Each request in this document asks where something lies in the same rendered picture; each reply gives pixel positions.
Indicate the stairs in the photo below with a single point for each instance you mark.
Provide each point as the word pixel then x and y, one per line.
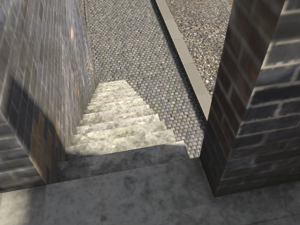
pixel 118 132

